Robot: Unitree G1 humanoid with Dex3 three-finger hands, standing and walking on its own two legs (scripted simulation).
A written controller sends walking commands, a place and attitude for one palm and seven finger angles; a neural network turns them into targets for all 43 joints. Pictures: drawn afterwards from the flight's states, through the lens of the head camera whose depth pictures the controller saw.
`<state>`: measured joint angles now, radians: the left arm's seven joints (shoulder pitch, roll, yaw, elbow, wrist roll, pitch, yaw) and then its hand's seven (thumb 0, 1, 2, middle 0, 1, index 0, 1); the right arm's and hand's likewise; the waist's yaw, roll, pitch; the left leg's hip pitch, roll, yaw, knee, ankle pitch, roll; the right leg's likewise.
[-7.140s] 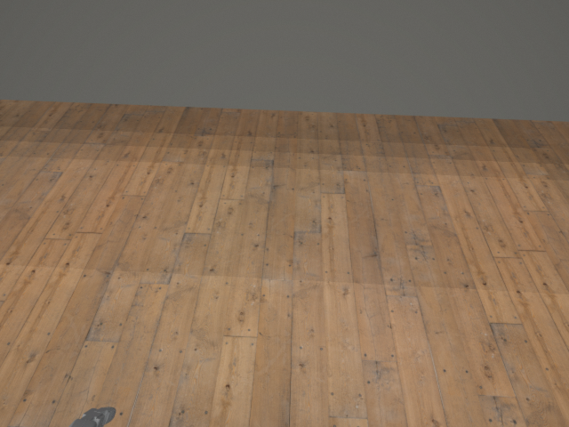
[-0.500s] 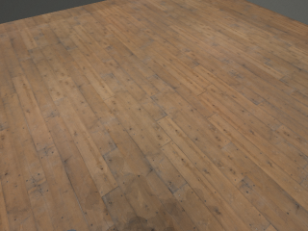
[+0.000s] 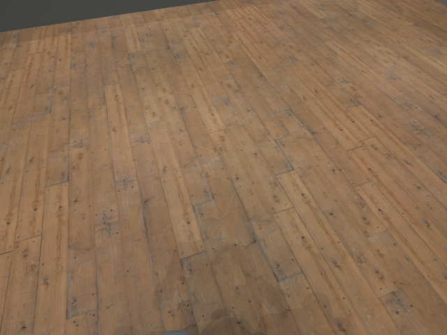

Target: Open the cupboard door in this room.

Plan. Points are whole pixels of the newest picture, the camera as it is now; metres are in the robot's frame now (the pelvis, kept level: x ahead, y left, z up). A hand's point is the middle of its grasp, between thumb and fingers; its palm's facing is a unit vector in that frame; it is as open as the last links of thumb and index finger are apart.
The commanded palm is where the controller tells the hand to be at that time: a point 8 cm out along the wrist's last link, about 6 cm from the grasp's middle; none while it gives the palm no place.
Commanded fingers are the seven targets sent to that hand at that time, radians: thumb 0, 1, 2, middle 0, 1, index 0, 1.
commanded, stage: turn or walk to find it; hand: left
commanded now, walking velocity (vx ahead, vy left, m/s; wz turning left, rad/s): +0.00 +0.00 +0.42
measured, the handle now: out of the picture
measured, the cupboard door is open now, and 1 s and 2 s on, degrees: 0 0 0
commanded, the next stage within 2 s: none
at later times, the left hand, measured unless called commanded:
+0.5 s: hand out of the picture +0.02 +0.21 -0.15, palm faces +0.22 -0.94 -0.28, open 7.4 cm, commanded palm none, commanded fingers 0.00 0.90 0.90 -0.20 -0.30 -0.20 -0.30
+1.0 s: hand out of the picture -0.12 +0.24 -0.18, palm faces +0.45 -0.86 -0.25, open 7.4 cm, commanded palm none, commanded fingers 0.00 0.90 0.90 -0.20 -0.30 -0.20 -0.30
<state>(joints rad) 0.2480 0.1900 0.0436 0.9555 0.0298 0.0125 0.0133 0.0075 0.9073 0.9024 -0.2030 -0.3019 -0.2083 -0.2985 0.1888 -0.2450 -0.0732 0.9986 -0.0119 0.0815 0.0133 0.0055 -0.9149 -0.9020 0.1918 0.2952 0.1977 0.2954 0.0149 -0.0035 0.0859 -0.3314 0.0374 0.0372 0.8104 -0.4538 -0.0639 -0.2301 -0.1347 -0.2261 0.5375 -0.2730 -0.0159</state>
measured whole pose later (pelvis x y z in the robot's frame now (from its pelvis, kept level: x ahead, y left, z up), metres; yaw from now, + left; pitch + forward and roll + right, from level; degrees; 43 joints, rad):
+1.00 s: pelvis -0.07 +0.02 -0.01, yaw +25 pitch -1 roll +0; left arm 0.21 0.26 0.08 0.98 0.02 0.07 0.01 0.01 0.91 0.90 -0.20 -0.30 -0.20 -0.30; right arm 0.17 -0.19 -0.05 0.96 -0.02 0.03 0.00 0.00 -0.91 -0.90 0.19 0.30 0.20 0.30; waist 0.01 -0.05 0.09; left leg -0.26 0.01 0.05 0.56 -0.29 0.02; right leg -0.43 -0.11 -0.08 1.03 -0.47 0.06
